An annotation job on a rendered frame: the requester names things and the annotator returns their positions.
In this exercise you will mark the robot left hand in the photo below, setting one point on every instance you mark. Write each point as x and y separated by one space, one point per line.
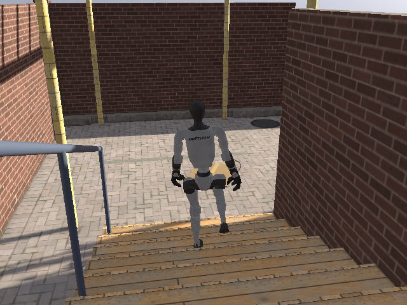
173 179

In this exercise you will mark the robot right upper arm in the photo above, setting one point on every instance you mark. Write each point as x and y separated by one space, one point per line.
223 143

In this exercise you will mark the right robot forearm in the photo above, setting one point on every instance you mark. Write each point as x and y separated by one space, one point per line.
232 167

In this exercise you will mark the right robot thigh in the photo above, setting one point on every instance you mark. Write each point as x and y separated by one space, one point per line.
219 182

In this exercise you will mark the left robot forearm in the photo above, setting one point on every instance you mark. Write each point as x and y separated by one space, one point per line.
176 168

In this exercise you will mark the robot left upper arm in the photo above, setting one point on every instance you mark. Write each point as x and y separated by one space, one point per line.
178 146

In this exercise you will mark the robot right hand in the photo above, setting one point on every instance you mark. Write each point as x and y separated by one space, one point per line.
237 181

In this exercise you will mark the robot thigh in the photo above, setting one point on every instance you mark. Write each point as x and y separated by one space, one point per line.
192 195
219 182

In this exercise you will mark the left robot thigh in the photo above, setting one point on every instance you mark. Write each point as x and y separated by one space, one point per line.
192 195

